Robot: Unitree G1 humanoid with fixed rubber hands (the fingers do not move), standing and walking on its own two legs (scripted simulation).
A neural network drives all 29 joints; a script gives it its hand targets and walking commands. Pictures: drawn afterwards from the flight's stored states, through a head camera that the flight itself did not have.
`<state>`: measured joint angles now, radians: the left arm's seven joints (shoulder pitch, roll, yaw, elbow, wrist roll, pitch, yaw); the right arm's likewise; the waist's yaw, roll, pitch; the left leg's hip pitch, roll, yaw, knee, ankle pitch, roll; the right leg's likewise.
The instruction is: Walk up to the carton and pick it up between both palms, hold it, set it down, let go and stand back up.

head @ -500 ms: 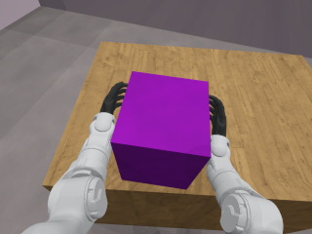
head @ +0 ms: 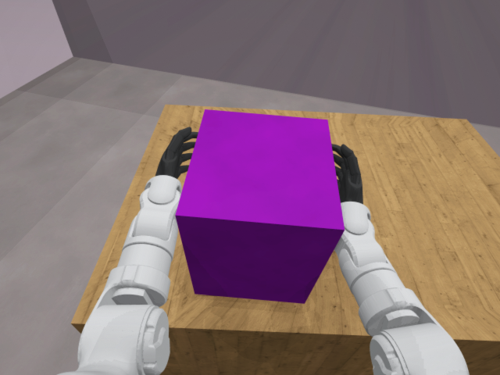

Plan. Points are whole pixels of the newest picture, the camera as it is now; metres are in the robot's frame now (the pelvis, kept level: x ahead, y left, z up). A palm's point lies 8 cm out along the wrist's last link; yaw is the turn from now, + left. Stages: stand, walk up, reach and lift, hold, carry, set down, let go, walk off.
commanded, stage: reach and lift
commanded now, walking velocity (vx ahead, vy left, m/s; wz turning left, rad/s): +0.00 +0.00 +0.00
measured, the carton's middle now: (257, 211) +0.37 -0.03 +0.08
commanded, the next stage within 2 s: hold in 1.98 s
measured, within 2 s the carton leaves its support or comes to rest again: neither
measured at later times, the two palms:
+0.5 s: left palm (162, 170) +0.37 +0.12 +0.18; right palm (358, 181) +0.35 -0.17 +0.16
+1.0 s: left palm (147, 156) +0.37 +0.13 +0.21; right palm (356, 156) +0.36 -0.16 +0.20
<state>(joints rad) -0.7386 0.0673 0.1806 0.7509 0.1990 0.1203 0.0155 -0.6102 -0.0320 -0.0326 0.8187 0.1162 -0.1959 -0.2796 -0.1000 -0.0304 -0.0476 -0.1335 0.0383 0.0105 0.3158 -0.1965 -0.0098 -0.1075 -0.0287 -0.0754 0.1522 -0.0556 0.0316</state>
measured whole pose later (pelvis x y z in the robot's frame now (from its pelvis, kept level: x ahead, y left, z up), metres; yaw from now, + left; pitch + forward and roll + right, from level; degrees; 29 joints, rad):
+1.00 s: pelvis -0.02 -0.01 +0.00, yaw +1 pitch -7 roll -1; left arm -0.76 -0.01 0.30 0.27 0.32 0.66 -0.01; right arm -0.81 -0.06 -0.08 0.68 0.18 0.22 -0.18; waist -0.11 -0.07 0.03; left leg 0.00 0.03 -0.01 0.32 -0.19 -0.02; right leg -0.02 -0.03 -0.07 0.25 -0.11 0.02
